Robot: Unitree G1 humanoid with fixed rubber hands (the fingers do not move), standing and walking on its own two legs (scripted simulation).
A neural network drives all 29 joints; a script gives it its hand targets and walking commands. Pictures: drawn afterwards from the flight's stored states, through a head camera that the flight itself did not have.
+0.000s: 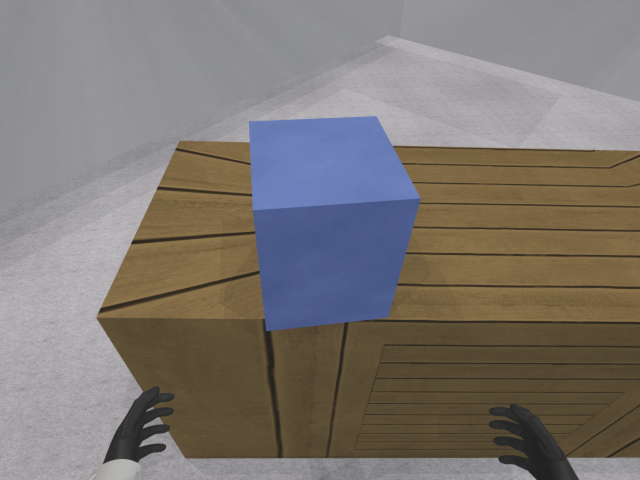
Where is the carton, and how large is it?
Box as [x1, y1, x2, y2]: [249, 116, 420, 330]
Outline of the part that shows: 376,116 249,121 253,216 266,330 380,318 388,316 420,198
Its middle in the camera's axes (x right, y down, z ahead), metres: +0.01 -0.02 +0.62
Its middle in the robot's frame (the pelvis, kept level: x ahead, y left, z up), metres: +0.49 +0.01 +0.06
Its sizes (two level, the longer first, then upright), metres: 0.210 0.200 0.250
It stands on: a pedestal, 0.70 m high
